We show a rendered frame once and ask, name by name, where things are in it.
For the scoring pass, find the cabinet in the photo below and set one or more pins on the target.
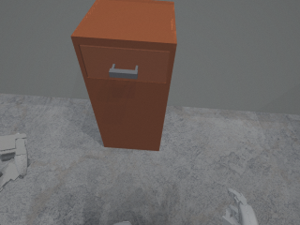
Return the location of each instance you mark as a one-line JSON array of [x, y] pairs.
[[130, 114]]

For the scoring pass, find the left robot hand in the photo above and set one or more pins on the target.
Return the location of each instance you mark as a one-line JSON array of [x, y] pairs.
[[12, 149]]

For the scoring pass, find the drawer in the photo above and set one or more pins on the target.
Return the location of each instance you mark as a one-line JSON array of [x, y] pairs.
[[152, 64]]

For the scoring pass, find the handle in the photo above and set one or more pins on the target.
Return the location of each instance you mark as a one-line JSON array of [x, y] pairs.
[[123, 73]]

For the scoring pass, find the right robot hand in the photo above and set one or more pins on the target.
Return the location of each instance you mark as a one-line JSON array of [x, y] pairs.
[[244, 215]]

